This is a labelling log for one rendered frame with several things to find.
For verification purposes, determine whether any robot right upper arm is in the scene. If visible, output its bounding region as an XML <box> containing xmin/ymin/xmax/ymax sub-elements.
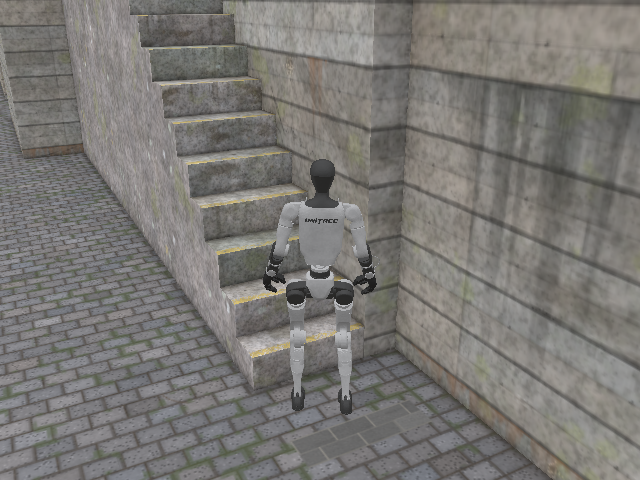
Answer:
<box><xmin>343</xmin><ymin>203</ymin><xmax>369</xmax><ymax>258</ymax></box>

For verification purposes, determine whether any left robot hand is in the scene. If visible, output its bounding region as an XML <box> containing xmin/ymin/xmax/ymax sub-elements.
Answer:
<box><xmin>263</xmin><ymin>271</ymin><xmax>286</xmax><ymax>293</ymax></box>

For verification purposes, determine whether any robot left thigh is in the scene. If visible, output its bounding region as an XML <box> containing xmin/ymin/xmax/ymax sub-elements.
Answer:
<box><xmin>286</xmin><ymin>279</ymin><xmax>306</xmax><ymax>348</ymax></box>

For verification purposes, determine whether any robot left upper arm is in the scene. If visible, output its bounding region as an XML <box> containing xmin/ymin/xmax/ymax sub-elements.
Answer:
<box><xmin>273</xmin><ymin>202</ymin><xmax>301</xmax><ymax>257</ymax></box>

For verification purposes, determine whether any right robot hand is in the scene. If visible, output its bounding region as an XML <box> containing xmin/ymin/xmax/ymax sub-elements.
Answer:
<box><xmin>353</xmin><ymin>275</ymin><xmax>377</xmax><ymax>295</ymax></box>

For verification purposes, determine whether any right robot forearm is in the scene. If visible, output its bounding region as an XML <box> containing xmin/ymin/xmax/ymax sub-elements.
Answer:
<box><xmin>358</xmin><ymin>243</ymin><xmax>375</xmax><ymax>279</ymax></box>

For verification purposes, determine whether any left robot forearm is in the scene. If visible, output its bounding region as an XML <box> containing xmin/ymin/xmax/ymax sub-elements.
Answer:
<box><xmin>266</xmin><ymin>241</ymin><xmax>284</xmax><ymax>277</ymax></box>

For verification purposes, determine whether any robot left shin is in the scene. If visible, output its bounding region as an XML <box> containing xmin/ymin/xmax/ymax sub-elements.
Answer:
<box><xmin>290</xmin><ymin>330</ymin><xmax>304</xmax><ymax>397</ymax></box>

